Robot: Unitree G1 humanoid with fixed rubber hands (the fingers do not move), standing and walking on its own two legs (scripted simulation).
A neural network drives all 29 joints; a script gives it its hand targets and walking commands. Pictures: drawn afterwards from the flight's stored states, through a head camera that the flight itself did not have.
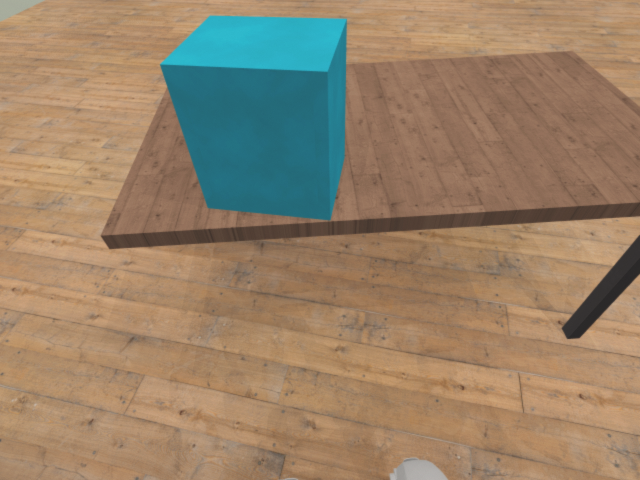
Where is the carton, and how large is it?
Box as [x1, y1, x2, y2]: [160, 16, 346, 219]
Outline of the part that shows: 209,16 160,64 207,206 212,208 330,219 344,157 346,19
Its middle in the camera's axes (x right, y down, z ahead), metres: -0.09 -0.23 +0.76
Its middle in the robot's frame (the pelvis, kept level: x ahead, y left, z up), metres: +0.75 +0.11 +0.07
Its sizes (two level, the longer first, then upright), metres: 0.261 0.214 0.300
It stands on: a table, 0.64 m high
